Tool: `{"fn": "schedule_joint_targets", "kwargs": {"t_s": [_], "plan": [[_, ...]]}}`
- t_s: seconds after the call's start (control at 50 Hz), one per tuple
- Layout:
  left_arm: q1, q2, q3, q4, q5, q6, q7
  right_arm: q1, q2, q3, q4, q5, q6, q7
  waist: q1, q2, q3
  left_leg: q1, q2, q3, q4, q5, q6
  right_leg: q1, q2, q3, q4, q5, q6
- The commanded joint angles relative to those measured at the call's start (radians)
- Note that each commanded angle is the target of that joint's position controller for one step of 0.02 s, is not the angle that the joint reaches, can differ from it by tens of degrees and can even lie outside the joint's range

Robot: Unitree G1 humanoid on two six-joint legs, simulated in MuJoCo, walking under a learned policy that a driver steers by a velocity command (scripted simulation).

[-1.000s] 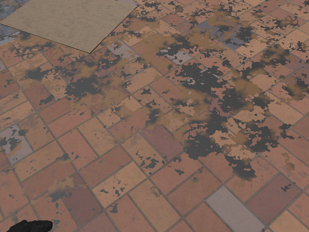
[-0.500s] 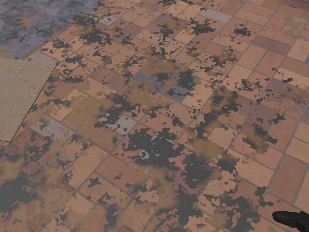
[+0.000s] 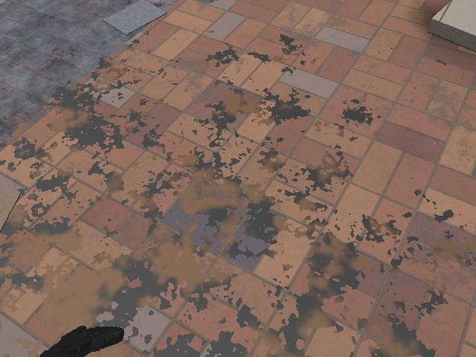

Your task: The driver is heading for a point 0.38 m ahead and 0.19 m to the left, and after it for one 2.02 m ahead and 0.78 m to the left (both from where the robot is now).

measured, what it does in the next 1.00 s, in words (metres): walks ahead, turning left: left foot, then right foot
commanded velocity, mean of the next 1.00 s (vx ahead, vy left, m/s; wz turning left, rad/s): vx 0.49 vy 0.00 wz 0.65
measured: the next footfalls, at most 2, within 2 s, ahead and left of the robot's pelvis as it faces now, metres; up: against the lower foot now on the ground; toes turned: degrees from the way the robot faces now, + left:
left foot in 0.38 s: +0.56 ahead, +0.14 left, +0.00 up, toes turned +20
right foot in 0.80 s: +0.79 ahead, +0.04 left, +0.00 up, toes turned +45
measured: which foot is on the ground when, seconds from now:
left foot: up 0.00-0.36, down 0.38-0.80, up 0.82-1.00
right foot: down 0.00-0.38, up 0.40-0.78, down 0.80-1.00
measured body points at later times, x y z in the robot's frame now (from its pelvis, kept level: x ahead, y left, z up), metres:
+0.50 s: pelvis +0.42 +0.05 -0.01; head +0.47 +0.06 +0.44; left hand +0.49 +0.35 -0.10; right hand +0.64 -0.16 -0.12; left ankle +0.52 +0.12 -0.71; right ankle +0.35 -0.15 -0.58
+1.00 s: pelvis +0.63 +0.05 +0.02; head +0.66 +0.06 +0.47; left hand +0.57 +0.33 -0.08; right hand +0.93 -0.04 -0.08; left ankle +0.52 +0.13 -0.66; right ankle +0.76 +0.02 -0.72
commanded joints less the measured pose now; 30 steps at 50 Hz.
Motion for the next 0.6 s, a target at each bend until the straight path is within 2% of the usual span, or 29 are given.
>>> {"fn": "schedule_joint_targets", "kwargs": {"t_s": [0.02, 0.04, 0.06, 0.08, 0.1, 0.12, 0.14, 0.18, 0.22, 0.24, 0.26, 0.28, 0.3, 0.32, 0.34, 0.36, 0.38, 0.4, 0.42, 0.44, 0.46, 0.48, 0.52, 0.54, 0.58, 0.6], "plan": [[0.252, 0.114, 0.052, 0.060, 0.029, -0.022, 0.006, -0.119, -0.109, -0.038, -0.142, 0.000, -0.026, -0.005, 0.102, -0.053, -0.107, -0.547, 0.114, -0.039, 0.147, 0.102, 0.011, 0.521, -0.311, 0.473, -0.376, -0.200, -0.137], [0.212, 0.080, 0.046, 0.072, 0.039, -0.029, 0.004, -0.072, -0.085, -0.039, -0.128, 0.000, -0.004, 0.003, 0.052, -0.086, -0.084, -0.478, 0.146, -0.049, 0.132, 0.125, 0.006, 0.422, -0.290, 0.392, -0.401, -0.153, -0.130], [0.179, 0.054, 0.043, 0.082, 0.026, -0.032, 0.001, -0.047, -0.064, -0.041, -0.116, 0.005, 0.019, 0.008, 0.026, -0.107, -0.064, -0.450, 0.162, -0.046, 0.110, 0.123, 0.003, 0.367, -0.275, 0.314, -0.430, -0.116, -0.121], [0.152, 0.046, 0.044, 0.093, 0.010, -0.033, -0.001, -0.051, -0.050, -0.041, -0.114, 0.007, 0.039, 0.009, 0.009, -0.109, -0.025, -0.455, 0.176, -0.040, 0.094, 0.114, 0.000, 0.317, -0.267, 0.237, -0.457, -0.074, -0.104], [0.134, 0.057, 0.047, 0.101, 0.004, -0.035, 0.000, -0.078, -0.041, -0.041, -0.125, 0.004, 0.053, 0.010, 0.000, -0.106, 0.020, -0.480, 0.184, -0.034, 0.079, 0.137, -0.005, 0.274, -0.265, 0.174, -0.481, -0.020, -0.089], [0.129, 0.068, 0.050, 0.106, 0.009, -0.037, 0.003, -0.111, -0.043, -0.041, -0.137, -0.002, 0.060, 0.010, 0.000, -0.086, 0.050, -0.515, 0.183, -0.030, 0.060, 0.190, -0.012, 0.260, -0.250, 0.105, -0.491, 0.046, -0.079], [0.119, 0.086, 0.054, 0.107, 0.018, -0.037, 0.009, -0.141, -0.043, -0.039, -0.153, -0.005, 0.061, 0.011, -0.006, -0.085, 0.074, -0.536, 0.178, -0.025, 0.008, 0.262, -0.019, 0.240, -0.235, 0.050, -0.509, 0.082, -0.074], [0.124, 0.096, 0.053, 0.107, 0.026, -0.039, 0.022, -0.210, -0.059, -0.040, -0.175, -0.011, 0.052, 0.020, 0.007, -0.052, 0.105, -0.541, 0.148, 0.028, -0.122, 0.410, -0.020, 0.237, -0.187, -0.057, -0.529, 0.150, -0.061], [0.167, 0.130, 0.055, 0.113, 0.026, -0.037, 0.036, -0.268, -0.065, -0.038, -0.189, -0.015, 0.043, 0.039, 0.034, 0.002, 0.104, -0.532, 0.119, 0.092, -0.242, 0.533, -0.001, 0.308, -0.173, -0.129, -0.539, 0.213, -0.034], [0.194, 0.160, 0.060, 0.118, 0.021, -0.035, 0.040, -0.313, -0.055, -0.031, -0.208, -0.014, 0.036, 0.053, 0.049, 0.002, 0.126, -0.532, 0.115, 0.118, -0.323, 0.555, 0.010, 0.345, -0.194, -0.149, -0.533, 0.281, -0.023], [0.212, 0.179, 0.062, 0.122, 0.016, -0.028, 0.046, -0.354, -0.059, -0.030, -0.225, -0.014, 0.029, 0.068, 0.059, 0.010, 0.139, -0.528, 0.096, 0.155, -0.396, 0.560, 0.023, 0.399, -0.201, -0.169, -0.521, 0.377, -0.002], [0.219, 0.198, 0.065, 0.123, 0.017, -0.016, 0.054, -0.383, -0.076, -0.036, -0.242, -0.020, 0.021, 0.083, 0.056, 0.002, 0.144, -0.497, 0.052, 0.212, -0.474, 0.564, 0.038, 0.447, -0.194, -0.193, -0.460, 0.594, 0.025], [0.248, 0.226, 0.070, 0.122, 0.018, 0.000, 0.068, -0.384, -0.099, -0.047, -0.250, -0.023, 0.014, 0.093, 0.052, -0.014, 0.102, -0.434, -0.015, 0.282, -0.508, 0.561, 0.044, 0.507, -0.193, -0.199, -0.370, 0.852, 0.045], [0.254, 0.261, 0.077, 0.114, 0.010, 0.017, 0.081, -0.318, -0.120, -0.059, -0.243, -0.020, 0.014, 0.097, 0.013, -0.057, 0.046, -0.347, -0.075, 0.324, -0.514, 0.520, 0.046, 0.545, -0.205, -0.198, -0.244, 1.101, 0.060], [0.230, 0.294, 0.086, 0.099, -0.001, 0.031, 0.087, -0.170, -0.156, -0.080, -0.216, -0.016, 0.025, 0.096, -0.067, -0.113, -0.039, -0.176, -0.115, 0.325, -0.491, 0.459, 0.062, 0.526, -0.226, -0.183, -0.065, 1.267, 0.059], [0.175, 0.300, 0.088, 0.078, -0.005, 0.036, 0.080, 0.058, -0.241, -0.122, -0.167, -0.015, 0.046, 0.082, -0.185, -0.136, -0.145, 0.103, -0.119, 0.252, -0.470, 0.434, 0.103, 0.420, -0.232, -0.149, 0.187, 1.238, 0.055], [0.151, 0.234, 0.075, 0.080, -0.032, 0.024, 0.053, 0.151, -0.270, -0.140, -0.138, -0.014, 0.065, 0.047, -0.222, -0.011, -0.153, 0.299, -0.067, 0.132, -0.598, 0.551, 0.142, 0.259, -0.122, -0.147, 0.529, 0.616, 0.088], [0.227, 0.038, 0.023, 0.024, 0.010, -0.008, 0.024, 0.052, -0.332, -0.136, -0.169, -0.045, 0.066, 0.030, -0.051, 0.386, -0.140, 0.470, 0.067, -0.179, -0.553, 1.033, 0.271, -0.097, 0.101, -0.054, 0.985, -0.484, 0.136], [0.349, 0.103, 0.012, -0.009, -0.008, -0.035, 0.016, -0.008, -0.341, -0.128, -0.246, -0.101, 0.038, 0.037, -0.013, 0.245, -0.473, 0.609, 0.282, -0.653, -0.725, 0.709, 0.457, -0.202, 0.115, 0.220, 1.140, -0.481, 0.117], [0.210, 0.198, 0.029, -0.030, -0.016, -0.044, 0.020, -0.050, -0.302, -0.133, -0.291, -0.076, 0.032, 0.046, -0.065, 0.024, -0.446, 0.507, 0.254, -0.688, -0.845, 0.465, 0.405, -0.183, 0.069, 0.265, 1.038, -0.401, 0.076], [0.126, 0.182, 0.032, -0.067, -0.018, -0.039, 0.030, -0.116, -0.265, -0.122, -0.292, -0.045, 0.022, 0.047, -0.007, -0.101, -0.244, 0.321, 0.213, -0.633, -0.898, 0.325, 0.363, -0.234, 0.038, 0.246, 0.913, -0.357, 0.064], [0.123, 0.176, 0.031, -0.058, -0.004, -0.024, 0.041, -0.178, -0.225, -0.110, -0.304, -0.031, 0.015, 0.045, 0.041, -0.172, -0.174, 0.169, 0.196, -0.588, -0.908, 0.354, 0.339, -0.200, -0.001, 0.249, 0.838, -0.323, 0.075], [0.142, 0.195, 0.044, -0.050, 0.011, 0.015, 0.048, -0.244, -0.220, -0.111, -0.327, -0.050, 0.018, 0.033, 0.088, -0.139, -0.107, -0.066, 0.126, -0.438, -0.918, 0.585, 0.310, -0.079, -0.036, 0.248, 0.711, -0.308, 0.105], [0.132, 0.184, 0.044, -0.052, 0.017, 0.026, 0.052, -0.256, -0.209, -0.109, -0.324, -0.046, 0.025, 0.025, 0.093, -0.132, -0.092, -0.138, 0.095, -0.365, -0.904, 0.684, 0.292, -0.049, -0.046, 0.236, 0.621, -0.310, 0.123], [0.085, 0.123, 0.026, -0.070, 0.028, 0.033, 0.060, -0.243, -0.216, -0.113, -0.309, -0.038, 0.043, -0.002, 0.082, -0.109, -0.116, -0.200, 0.021, -0.268, -0.854, 0.841, 0.255, -0.007, -0.019, 0.199, 0.412, -0.231, 0.155], [0.066, 0.106, 0.020, -0.074, 0.025, 0.038, 0.061, -0.238, -0.227, -0.118, -0.306, -0.034, 0.061, -0.016, 0.073, -0.083, -0.155, -0.200, -0.006, -0.248, -0.834, 0.844, 0.232, 0.022, 0.009, 0.187, 0.329, -0.158, 0.168]]}}
Keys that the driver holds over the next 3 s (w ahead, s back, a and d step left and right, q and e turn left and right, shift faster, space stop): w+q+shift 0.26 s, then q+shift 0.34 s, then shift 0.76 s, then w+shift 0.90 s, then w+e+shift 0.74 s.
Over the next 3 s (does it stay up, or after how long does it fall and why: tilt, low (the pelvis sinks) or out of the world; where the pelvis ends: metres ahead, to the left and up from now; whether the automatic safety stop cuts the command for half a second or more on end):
stays up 1.67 0.75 0.02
